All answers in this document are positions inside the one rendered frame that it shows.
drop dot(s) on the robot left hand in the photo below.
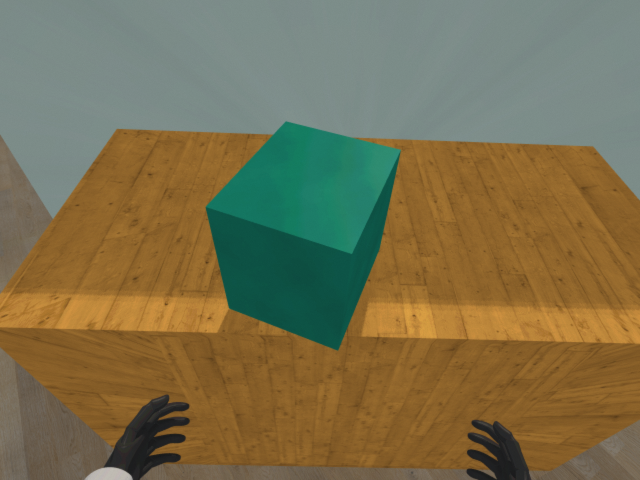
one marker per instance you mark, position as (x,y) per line
(132,450)

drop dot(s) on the robot right hand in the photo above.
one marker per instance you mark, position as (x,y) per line
(511,464)

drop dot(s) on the pedestal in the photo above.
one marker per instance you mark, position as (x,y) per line
(506,288)

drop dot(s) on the carton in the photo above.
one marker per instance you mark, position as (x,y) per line
(298,228)

